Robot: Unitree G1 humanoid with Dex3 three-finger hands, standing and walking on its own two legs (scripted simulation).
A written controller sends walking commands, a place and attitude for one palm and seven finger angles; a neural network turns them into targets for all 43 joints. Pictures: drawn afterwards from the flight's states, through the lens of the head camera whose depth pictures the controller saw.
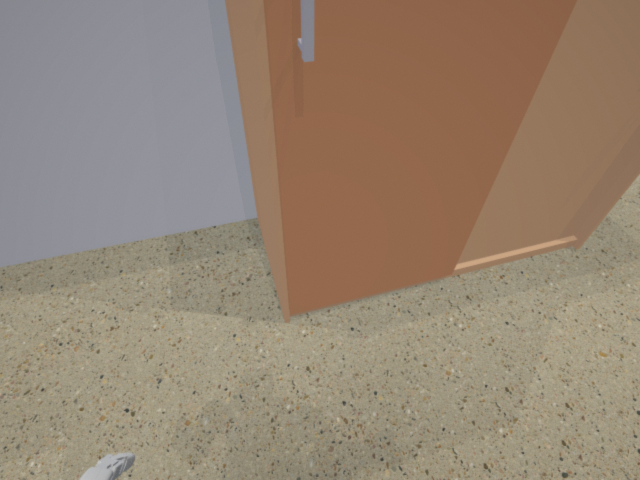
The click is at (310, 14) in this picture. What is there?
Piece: wardrobe's sliding door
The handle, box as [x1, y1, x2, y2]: [297, 0, 313, 61]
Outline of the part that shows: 301,0 301,37 297,38 298,46 302,52 303,60 309,61 313,60 313,0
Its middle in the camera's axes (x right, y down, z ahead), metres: -0.03 -0.38 +0.61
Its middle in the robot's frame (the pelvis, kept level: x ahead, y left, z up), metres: +0.74 +0.07 +0.28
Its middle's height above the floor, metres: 1.04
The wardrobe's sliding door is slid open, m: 0.00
